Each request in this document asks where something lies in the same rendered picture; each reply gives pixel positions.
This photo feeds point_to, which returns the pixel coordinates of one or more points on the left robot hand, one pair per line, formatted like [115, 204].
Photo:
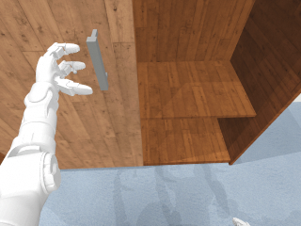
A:
[49, 71]

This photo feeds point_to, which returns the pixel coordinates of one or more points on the left robot forearm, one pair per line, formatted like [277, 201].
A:
[38, 127]

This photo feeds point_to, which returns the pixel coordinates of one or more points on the robot left upper arm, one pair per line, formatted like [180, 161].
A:
[26, 181]

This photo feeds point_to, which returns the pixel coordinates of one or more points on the handle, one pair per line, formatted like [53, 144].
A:
[97, 60]

